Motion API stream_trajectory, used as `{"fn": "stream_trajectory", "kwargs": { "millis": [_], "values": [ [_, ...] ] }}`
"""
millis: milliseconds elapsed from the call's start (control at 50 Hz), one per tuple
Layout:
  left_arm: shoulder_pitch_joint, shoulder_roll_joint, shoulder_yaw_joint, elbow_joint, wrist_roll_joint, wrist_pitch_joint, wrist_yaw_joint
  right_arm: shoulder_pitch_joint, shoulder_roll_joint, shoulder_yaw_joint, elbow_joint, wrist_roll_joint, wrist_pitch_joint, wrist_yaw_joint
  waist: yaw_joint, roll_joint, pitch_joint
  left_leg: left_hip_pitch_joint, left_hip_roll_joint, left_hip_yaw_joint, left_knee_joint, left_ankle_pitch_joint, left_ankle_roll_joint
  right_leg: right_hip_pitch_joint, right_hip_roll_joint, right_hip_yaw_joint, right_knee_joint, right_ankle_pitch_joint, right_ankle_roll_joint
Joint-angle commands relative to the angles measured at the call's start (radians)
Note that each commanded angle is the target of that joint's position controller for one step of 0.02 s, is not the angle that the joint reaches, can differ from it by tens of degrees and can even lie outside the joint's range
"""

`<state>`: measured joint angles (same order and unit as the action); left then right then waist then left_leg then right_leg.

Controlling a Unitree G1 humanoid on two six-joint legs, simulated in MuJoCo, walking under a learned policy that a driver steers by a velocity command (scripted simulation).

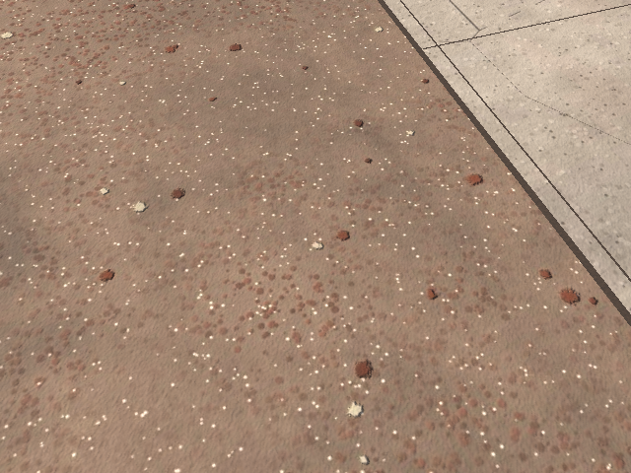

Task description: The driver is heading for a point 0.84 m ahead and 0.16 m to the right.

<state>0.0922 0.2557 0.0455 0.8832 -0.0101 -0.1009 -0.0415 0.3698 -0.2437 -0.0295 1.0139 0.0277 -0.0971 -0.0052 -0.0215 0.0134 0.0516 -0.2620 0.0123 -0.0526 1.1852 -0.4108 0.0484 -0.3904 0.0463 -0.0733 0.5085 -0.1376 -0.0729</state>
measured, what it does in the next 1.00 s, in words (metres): walks ahead: left foot, then right foot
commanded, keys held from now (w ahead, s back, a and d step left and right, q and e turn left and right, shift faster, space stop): w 0.44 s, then w+e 0.38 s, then e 0.18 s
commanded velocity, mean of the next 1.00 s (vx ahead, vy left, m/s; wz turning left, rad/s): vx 0.47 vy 0.00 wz -0.21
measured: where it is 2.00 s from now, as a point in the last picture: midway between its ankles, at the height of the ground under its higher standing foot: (317, 373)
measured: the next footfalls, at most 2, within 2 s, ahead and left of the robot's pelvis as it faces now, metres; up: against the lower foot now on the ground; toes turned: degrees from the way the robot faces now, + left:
left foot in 0.44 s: +0.43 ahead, +0.15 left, +0.00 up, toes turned +2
right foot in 0.98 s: +0.69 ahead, -0.10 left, +0.00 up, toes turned -17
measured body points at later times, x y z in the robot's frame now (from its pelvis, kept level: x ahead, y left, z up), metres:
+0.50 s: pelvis +0.29 +0.06 +0.00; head +0.33 +0.07 +0.44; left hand +0.27 +0.33 -0.15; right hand +0.48 -0.19 -0.10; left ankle +0.39 +0.15 -0.73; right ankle +0.11 -0.08 -0.66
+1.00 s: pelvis +0.55 +0.02 -0.01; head +0.59 +0.00 +0.44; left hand +0.80 +0.21 -0.11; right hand +0.51 -0.26 -0.15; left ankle +0.40 +0.16 -0.70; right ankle +0.66 -0.09 -0.73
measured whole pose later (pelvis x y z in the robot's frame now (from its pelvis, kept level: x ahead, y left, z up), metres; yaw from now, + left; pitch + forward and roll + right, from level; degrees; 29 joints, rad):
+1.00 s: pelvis +0.55 +0.02 -0.01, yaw -15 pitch +2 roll +2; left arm 0.06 0.25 0.07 0.78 -0.01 -0.06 -0.05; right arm 0.29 -0.26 -0.07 0.94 0.00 -0.04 -0.04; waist -0.03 -0.02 0.05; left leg -0.02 0.06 0.25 0.66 -0.49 -0.03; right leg -0.51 0.01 -0.05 0.57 -0.06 -0.10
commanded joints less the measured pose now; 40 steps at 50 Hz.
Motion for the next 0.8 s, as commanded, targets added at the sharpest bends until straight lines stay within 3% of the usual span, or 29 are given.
{"fn": "stream_trajectory", "kwargs": {
  "millis": [20,60,100,160,240,320,380,400,420,440,460,480,500,520,540,580,600,640,720,800],
  "values": [
    [0.063,0.08,0.016,-0.013,0.022,-0.019,-0.003,-0.006,-0.106,-0.033,-0.076,-0.001,-0.021,-0.01,0.015,-0.04,-0.087,-0.292,0.125,-0.047,0.062,0.128,0.012,0.267,-0.284,0.371,-0.327,0.051,-0.17],
    [0.079,0.073,0.013,0.008,0.014,-0.022,-0.005,0.012,-0.068,-0.032,-0.079,-0.005,0.002,-0.012,-0.009,-0.064,-0.061,-0.265,0.142,-0.033,-0.006,0.133,0.001,0.197,-0.26,0.302,-0.376,0.067,-0.179],
    [0.112,0.104,0.019,0.027,0.012,-0.024,0.007,-0.053,-0.073,-0.035,-0.109,-0.013,0.015,-0.015,-0.008,-0.063,-0.017,-0.322,0.158,-0.018,-0.089,0.181,-0.021,0.161,-0.258,0.259,-0.413,0.081,-0.189],
    [0.168,0.135,0.026,0.043,0.011,-0.015,0.03,-0.186,-0.08,-0.037,-0.16,-0.025,0.013,-0.013,0.024,-0.046,0.012,-0.415,0.16,-0.005,-0.282,0.352,-0.049,0.2,-0.245,0.214,-0.43,0.11,-0.176],
    [0.244,0.153,0.028,0.065,-0.001,-0.005,0.041,-0.337,-0.057,-0.023,-0.201,-0.018,0.0,0.003,0.077,-0.048,0.022,-0.353,0.105,0.049,-0.539,0.528,-0.051,0.235,-0.21,0.135,-0.422,0.138,-0.134],
    [0.321,0.157,0.031,0.101,-0.009,0.015,0.043,-0.443,-0.067,-0.018,-0.248,-0.007,-0.006,0.027,0.105,-0.053,0.041,-0.388,0.082,0.044,-0.644,0.485,-0.032,0.388,-0.268,0.145,-0.363,0.158,-0.128],
    [0.31,0.177,0.041,0.104,-0.01,0.033,0.049,-0.419,-0.104,-0.028,-0.262,-0.005,-0.014,0.042,0.063,-0.078,0.011,-0.328,0.058,0.05,-0.686,0.37,0.008,0.482,-0.311,0.157,-0.275,0.301,-0.102],
    [0.287,0.186,0.044,0.098,-0.009,0.038,0.05,-0.354,-0.128,-0.04,-0.248,-0.005,-0.016,0.042,0.02,-0.094,-0.032,-0.224,0.028,0.076,-0.697,0.341,0.026,0.485,-0.3,0.142,-0.196,0.458,-0.088],
    [0.27,0.171,0.038,0.091,-0.005,0.044,0.05,-0.207,-0.166,-0.064,-0.203,-0.007,-0.015,0.038,-0.054,-0.085,-0.12,-0.028,-0.003,0.101,-0.714,0.35,0.054,0.45,-0.252,0.105,-0.027,0.579,-0.064],
    [0.273,0.137,0.021,0.069,0.009,0.044,0.051,-0.015,-0.232,-0.087,-0.157,-0.017,-0.013,0.029,-0.122,-0.029,-0.265,0.277,0.109,-0.018,-0.672,0.368,0.111,0.277,-0.198,0.063,0.245,0.436,-0.032],
    [0.399,0.006,-0.018,0.062,0.008,0.024,0.039,0.089,-0.321,-0.11,-0.131,-0.03,-0.005,0.028,-0.081,0.215,-0.408,0.669,0.362,-0.485,-0.744,0.169,0.269,-0.159,-0.014,0.031,0.64,-0.062,0.045],
    [0.367,0.059,-0.007,0.079,-0.012,0.001,0.036,0.083,-0.223,-0.081,-0.137,-0.026,-0.005,0.028,-0.103,0.199,-0.435,0.671,0.399,-0.667,-0.871,0.092,0.265,-0.281,-0.002,0.196,0.789,-0.423,0.032],
    [0.279,0.146,0.018,0.049,-0.045,-0.013,0.035,-0.001,-0.176,-0.065,-0.149,-0.025,-0.009,0.026,-0.091,0.15,-0.274,0.537,0.371,-0.508,-0.887,0.11,0.21,-0.353,-0.054,0.218,0.833,-0.373,0.011],
    [0.224,0.15,0.02,0.035,-0.049,-0.014,0.041,-0.088,-0.145,-0.054,-0.169,-0.028,-0.012,0.025,-0.056,0.084,-0.186,0.388,0.335,-0.362,-0.911,0.192,0.179,-0.328,-0.113,0.19,0.794,-0.28,0.006],
    [0.196,0.135,0.025,0.034,-0.035,-0.007,0.049,-0.145,-0.112,-0.046,-0.17,-0.032,-0.018,0.029,-0.029,0.046,-0.113,0.262,0.294,-0.258,-0.954,0.255,0.158,-0.293,-0.146,0.18,0.724,-0.214,0.011],
    [0.24,0.096,0.032,0.051,-0.026,0.025,0.051,-0.185,-0.081,-0.04,-0.161,-0.042,-0.029,0.032,0.022,0.084,-0.078,0.136,0.241,-0.129,-1.015,0.31,0.129,-0.184,-0.183,0.189,0.656,-0.137,0.017],
    [0.254,0.071,0.03,0.056,-0.028,0.038,0.05,-0.179,-0.085,-0.042,-0.152,-0.044,-0.032,0.031,0.032,0.08,-0.067,0.107,0.235,-0.084,-1.034,0.346,0.134,-0.174,-0.184,0.185,0.647,-0.12,0.021],
    [0.224,0.061,0.033,0.038,-0.026,0.054,0.051,-0.161,-0.109,-0.05,-0.135,-0.047,-0.037,0.022,0.039,0.062,-0.035,0.095,0.235,-0.015,-1.061,0.41,0.141,-0.227,-0.186,0.195,0.607,-0.054,0.032],
    [0.124,0.059,0.039,-0.005,-0.014,0.05,0.042,-0.133,-0.128,-0.056,-0.12,-0.049,-0.031,-0.002,0.021,0.041,-0.004,0.144,0.222,0.098,-1.081,0.463,0.125,-0.31,-0.172,0.199,0.411,0.138,0.048],
    [-0.015,0.032,0.024,-0.062,-0.007,0.044,0.017,-0.084,-0.151,-0.061,-0.106,-0.038,-0.018,-0.018,-0.027,0.019,0.035,0.202,0.228,0.186,-1.089,0.49,0.106,-0.308,-0.162,0.11,0.228,0.233,0.042]
  ]
}}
